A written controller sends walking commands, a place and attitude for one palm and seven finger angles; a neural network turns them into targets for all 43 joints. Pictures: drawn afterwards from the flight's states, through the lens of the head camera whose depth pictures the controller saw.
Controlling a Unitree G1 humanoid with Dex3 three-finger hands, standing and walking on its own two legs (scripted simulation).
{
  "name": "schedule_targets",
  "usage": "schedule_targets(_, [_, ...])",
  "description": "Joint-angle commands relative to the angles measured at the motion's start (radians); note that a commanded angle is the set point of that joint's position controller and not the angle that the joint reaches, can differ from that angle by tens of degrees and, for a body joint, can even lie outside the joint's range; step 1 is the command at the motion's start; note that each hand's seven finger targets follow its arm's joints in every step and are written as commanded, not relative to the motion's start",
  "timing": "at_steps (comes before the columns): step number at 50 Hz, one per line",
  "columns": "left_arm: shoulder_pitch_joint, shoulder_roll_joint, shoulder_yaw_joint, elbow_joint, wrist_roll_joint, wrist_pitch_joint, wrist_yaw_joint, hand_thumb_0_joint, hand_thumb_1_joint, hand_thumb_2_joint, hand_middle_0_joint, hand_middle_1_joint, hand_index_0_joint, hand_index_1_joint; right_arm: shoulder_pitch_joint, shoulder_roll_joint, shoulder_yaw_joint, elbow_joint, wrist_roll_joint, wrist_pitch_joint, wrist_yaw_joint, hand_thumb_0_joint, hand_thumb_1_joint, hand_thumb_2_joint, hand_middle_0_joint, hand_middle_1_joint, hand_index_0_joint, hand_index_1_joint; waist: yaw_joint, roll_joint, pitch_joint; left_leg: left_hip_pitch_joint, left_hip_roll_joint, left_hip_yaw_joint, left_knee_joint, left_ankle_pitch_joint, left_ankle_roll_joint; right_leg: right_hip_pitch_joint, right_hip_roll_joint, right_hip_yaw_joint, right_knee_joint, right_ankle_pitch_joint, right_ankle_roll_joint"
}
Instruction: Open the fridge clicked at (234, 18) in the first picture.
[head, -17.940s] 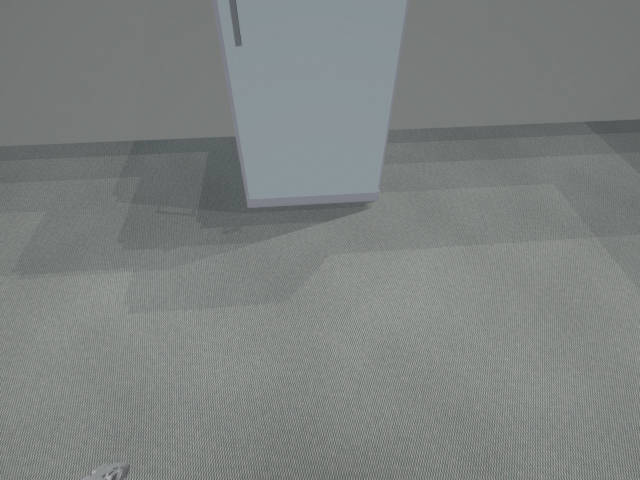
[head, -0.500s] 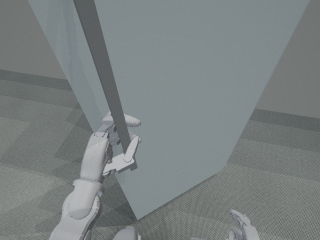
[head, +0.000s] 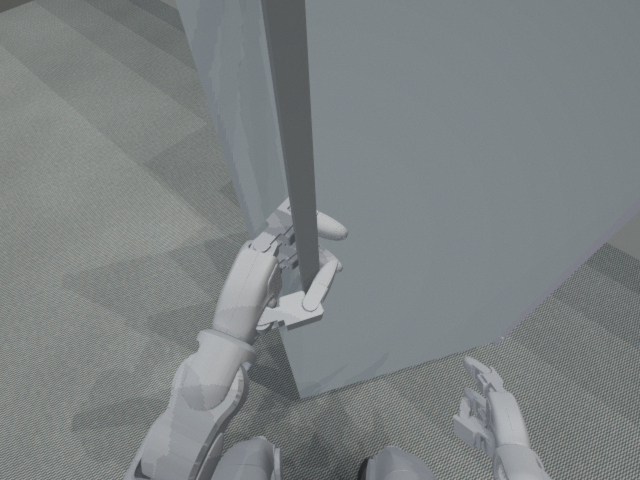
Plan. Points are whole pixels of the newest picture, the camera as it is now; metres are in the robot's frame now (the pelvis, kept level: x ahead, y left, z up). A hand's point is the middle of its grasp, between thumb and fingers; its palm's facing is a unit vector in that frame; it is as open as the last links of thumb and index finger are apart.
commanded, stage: walk backward, drawing the door open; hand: left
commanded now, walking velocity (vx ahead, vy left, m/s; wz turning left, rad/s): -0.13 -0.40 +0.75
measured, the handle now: (296, 188) +0.32 +0.02 +0.23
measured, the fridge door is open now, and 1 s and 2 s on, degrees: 58 80 79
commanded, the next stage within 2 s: stop walking and hold the door back in 0.62 s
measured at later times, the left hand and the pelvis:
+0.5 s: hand (400, 405) +0.18 -0.06 +0.13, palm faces +0.15 -0.98 -0.15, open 6.2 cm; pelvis -0.07 -0.21 -0.02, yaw +22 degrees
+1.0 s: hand out of the picture +0.12 -0.12 +0.14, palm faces +0.59 -0.78 -0.18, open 5.7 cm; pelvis -0.08 -0.40 +0.00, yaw +39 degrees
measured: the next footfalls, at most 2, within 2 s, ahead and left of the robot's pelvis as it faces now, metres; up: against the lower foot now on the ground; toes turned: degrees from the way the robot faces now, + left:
left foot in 0.06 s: +0.02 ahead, +0.13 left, +0.00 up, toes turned +10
right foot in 0.22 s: +0.08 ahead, -0.22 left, +0.00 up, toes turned +7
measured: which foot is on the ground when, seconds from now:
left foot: up 0.00-0.04, down 0.06-0.22, up 0.24-0.42, down 0.44-0.64, up 0.66-0.88, down 0.90-1.00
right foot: down 0.00-0.04, up 0.06-0.20, down 0.22-0.44, up 0.46-0.62, down 0.64-1.00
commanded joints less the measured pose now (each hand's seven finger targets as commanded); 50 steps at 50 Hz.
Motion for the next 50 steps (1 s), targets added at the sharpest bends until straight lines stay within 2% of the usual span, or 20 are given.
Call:
schedule_targets(1, [-0.268,-0.045,0.023,-0.328,-0.018,-0.142,0.009,0.000,0.900,0.900,-0.450,-1.400,-0.450,-1.400,-0.012,-0.112,-0.028,-0.182,-0.004,-0.054,-0.003,0.000,-0.900,-0.900,0.200,0.300,0.200,0.300,-0.026,0.040,-0.386,0.420,0.208,-0.258,-0.563,0.447,0.076,-0.126,-0.051,0.036,0.197,0.091,-0.002])
schedule_targets(2, [-0.264,-0.062,0.009,-0.296,-0.005,-0.151,0.002,0.000,0.900,0.900,-0.450,-1.400,-0.450,-1.400,-0.048,-0.167,-0.046,-0.199,-0.022,-0.055,-0.003,0.000,-0.900,-0.900,0.200,0.300,0.200,0.300,-0.013,0.265,-0.358,0.492,0.516,-0.704,-0.647,0.825,0.219,-0.306,0.042,0.094,0.395,-0.229,0.081])
schedule_targets(3, [-0.221,-0.053,0.027,-0.184,0.021,-0.158,0.008,0.000,0.900,0.900,-0.450,-1.400,-0.450,-1.400,-0.042,-0.204,-0.049,-0.196,-0.014,-0.026,0.002,0.000,-0.900,-0.900,0.200,0.300,0.200,0.300,-0.012,0.135,-0.349,0.456,0.584,-0.816,-0.682,0.806,0.279,-0.275,0.017,0.199,0.527,-0.234,0.104])
schedule_targets(6, [-0.287,-0.013,0.062,-0.314,0.000,-0.180,-0.010,0.000,0.900,0.900,-0.450,-1.400,-0.450,-1.400,-0.156,-0.164,-0.040,-0.150,-0.004,-0.042,0.021,0.000,-0.900,-0.900,0.200,0.300,0.200,0.300,0.023,0.201,-0.276,0.213,0.418,-0.516,-0.569,0.663,0.195,-0.135,-0.014,0.289,0.409,-0.186,0.095])
schedule_targets(8, [-0.263,-0.048,0.059,-0.298,-0.022,-0.158,0.007,0.000,0.900,0.900,-0.450,-1.400,-0.450,-1.400,-0.150,-0.153,-0.041,-0.148,0.024,-0.048,0.035,0.000,-0.900,-0.900,0.200,0.300,0.200,0.300,0.049,0.221,-0.311,0.041,0.262,-0.289,-0.541,0.410,0.096,0.204,0.053,0.165,0.068,-0.098,0.084])
schedule_targets(10, [-0.270,-0.018,0.073,-0.314,-0.017,-0.146,0.023,0.000,0.900,0.900,-0.450,-1.400,-0.450,-1.400,-0.091,-0.094,-0.036,-0.144,0.053,-0.038,0.039,0.000,-0.900,-0.900,0.200,0.300,0.200,0.300,0.044,-0.075,-0.433,0.090,0.043,-0.117,-0.299,0.091,0.022,0.306,0.007,0.123,-0.273,-0.031,0.029])
schedule_targets(11, [-0.286,0.058,0.130,-0.361,-0.015,-0.133,0.038,0.000,0.900,0.900,-0.450,-1.400,-0.450,-1.400,-0.114,-0.053,-0.028,-0.169,0.055,-0.039,0.033,0.000,-0.900,-0.900,0.200,0.300,0.200,0.300,0.054,-0.356,-0.441,-0.022,-0.061,-0.034,-0.010,-0.041,-0.008,0.279,-0.164,0.316,-0.343,-0.054,-0.079])
schedule_targets(14, [-0.222,0.079,0.171,-0.365,-0.026,-0.115,0.041,0.000,0.900,0.900,-0.450,-1.400,-0.450,-1.400,-0.098,-0.068,-0.045,-0.141,0.030,-0.041,0.008,0.000,-0.900,-0.900,0.200,0.300,0.200,0.300,0.050,-0.261,-0.402,-0.063,-0.002,-0.067,0.295,-0.096,-0.002,0.223,-0.232,0.283,-0.254,0.168,-0.173])
schedule_targets(19, [-0.230,0.030,0.152,-0.342,-0.041,-0.132,0.033,0.000,0.900,0.900,-0.450,-1.400,-0.450,-1.400,-0.066,-0.069,-0.018,-0.156,0.009,-0.029,-0.011,0.000,-0.900,-0.900,0.200,0.300,0.200,0.300,0.011,-0.168,-0.387,0.183,0.010,0.016,-0.265,0.063,0.008,0.158,-0.133,0.057,-0.096,0.267,-0.093])
schedule_targets(20, [-0.239,0.029,0.137,-0.343,-0.040,-0.133,0.027,0.000,0.900,0.900,-0.450,-1.400,-0.450,-1.400,-0.033,-0.080,-0.022,-0.160,0.005,-0.030,-0.011,0.000,-0.900,-0.900,0.200,0.300,0.200,0.300,-0.012,-0.112,-0.382,0.314,0.055,-0.044,-0.415,0.154,0.033,0.024,-0.111,0.054,0.024,0.155,-0.053])
schedule_targets(22, [-0.247,0.003,0.115,-0.314,-0.016,-0.150,0.018,0.000,0.900,0.900,-0.450,-1.400,-0.450,-1.400,-0.067,-0.167,-0.044,-0.195,-0.023,-0.031,-0.012,0.000,-0.900,-0.900,0.200,0.300,0.200,0.300,0.001,0.275,-0.337,0.446,0.561,-0.805,-0.696,0.670,0.242,-0.308,0.039,0.135,0.428,-0.236,0.085])
schedule_targets(23, [-0.221,0.026,0.147,-0.224,0.004,-0.161,0.023,0.000,0.900,0.900,-0.450,-1.400,-0.450,-1.400,-0.063,-0.207,-0.057,-0.199,-0.007,-0.003,-0.014,0.000,-0.900,-0.900,0.200,0.300,0.200,0.300,0.008,0.154,-0.355,0.413,0.601,-0.878,-0.737,0.619,0.283,-0.258,0.027,0.218,0.541,-0.223,0.110])
schedule_targets(29, [-0.184,0.021,0.178,-0.292,-0.037,-0.141,0.028,0.000,0.900,0.900,-0.450,-1.400,-0.450,-1.400,-0.100,-0.144,-0.052,-0.145,0.028,-0.019,0.017,0.000,-0.900,-0.900,0.200,0.300,0.200,0.300,0.057,0.218,-0.354,0.098,0.228,-0.281,-0.538,0.311,0.077,0.257,0.088,0.116,-0.071,-0.111,0.080])
schedule_targets(31, [-0.203,0.097,0.221,-0.347,-0.029,-0.135,0.048,0.000,0.900,0.900,-0.450,-1.400,-0.450,-1.400,-0.070,-0.074,-0.040,-0.147,0.048,-0.016,0.016,0.000,-0.900,-0.900,0.200,0.300,0.200,0.300,0.046,-0.188,-0.423,0.049,-0.003,-0.061,-0.188,0.052,-0.003,0.312,-0.070,0.197,-0.342,-0.061,-0.012])
schedule_targets(32, [-0.224,0.162,0.294,-0.385,-0.032,-0.128,0.064,0.000,0.900,0.900,-0.450,-1.400,-0.450,-1.400,-0.104,-0.056,-0.034,-0.154,0.041,-0.031,0.006,0.000,-0.900,-0.900,0.200,0.300,0.200,0.300,0.065,-0.333,-0.400,-0.048,-0.040,-0.046,0.070,-0.058,-0.017,0.241,-0.212,0.325,-0.353,0.065,-0.119])
schedule_targets(34, [-0.121,0.160,0.307,-0.376,-0.051,-0.114,0.061,0.000,0.900,0.900,-0.450,-1.400,-0.450,-1.400,-0.075,-0.080,-0.049,-0.126,0.031,-0.036,-0.011,0.000,-0.900,-0.900,0.200,0.300,0.200,0.300,0.057,-0.228,-0.394,-0.060,0.003,-0.078,0.229,-0.102,-0.004,0.216,-0.242,0.271,-0.252,0.256,-0.177])
schedule_targets(38, [-0.169,0.108,0.289,-0.114,-0.069,-0.090,0.068,0.000,0.900,0.900,-0.450,-1.400,-0.450,-1.400,-0.044,-0.085,-0.014,-0.099,0.007,-0.023,-0.040,0.000,-0.900,-0.900,0.200,0.300,0.200,0.300,0.042,-0.148,-0.399,0.044,-0.008,0.001,-0.111,0.003,-0.011,0.245,-0.209,0.173,-0.134,0.541,-0.123])
schedule_targets(43, [-0.511,0.135,0.296,0.124,-0.073,-0.068,0.102,0.000,0.900,0.900,-0.450,-1.400,-0.450,-1.400,-0.026,-0.125,0.010,-0.083,0.019,0.021,-0.057,0.000,-0.900,-0.900,0.200,0.300,0.200,0.300,0.053,-0.145,-0.402,0.205,-0.032,-0.089,-0.422,0.097,0.041,0.213,-0.248,0.329,-0.259,0.083,-0.045])
schedule_targets(47, [-0.680,0.126,0.271,0.361,-0.072,-0.077,0.120,0.000,0.900,0.900,-0.450,-1.400,-0.450,-1.400,-0.082,-0.157,0.035,-0.070,0.024,0.071,-0.054,0.000,-0.900,-0.900,0.200,0.300,0.200,0.300,0.062,0.303,-0.260,0.075,0.212,-0.398,-0.707,-0.161,0.190,0.068,0.014,0.107,0.037,-0.257,0.086])
schedule_targets(50, [-0.816,0.206,0.358,0.534,-0.063,-0.068,0.121,0.000,0.900,0.900,-0.450,-1.400,-0.450,-1.400,-0.052,-0.179,0.005,-0.060,0.037,0.104,-0.054,0.000,-0.900,-0.900,0.200,0.300,0.200,0.300,0.077,0.117,-0.275,-0.108,0.168,-0.311,-0.607,-0.187,0.171,0.269,0.054,0.084,0.031,-0.169,0.071])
